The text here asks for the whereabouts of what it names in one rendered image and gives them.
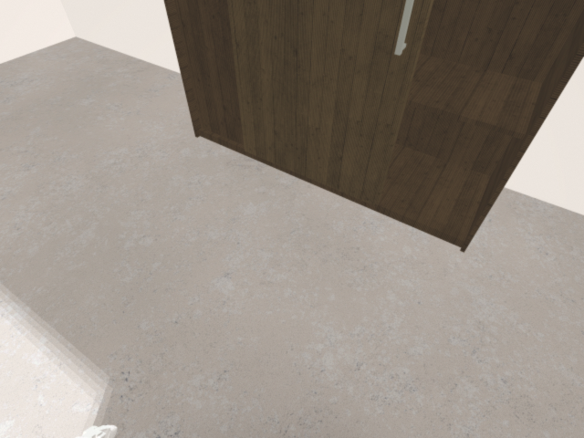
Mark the handle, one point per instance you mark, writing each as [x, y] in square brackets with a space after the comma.
[404, 26]

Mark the wardrobe door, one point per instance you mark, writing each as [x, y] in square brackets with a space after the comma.
[207, 40]
[320, 90]

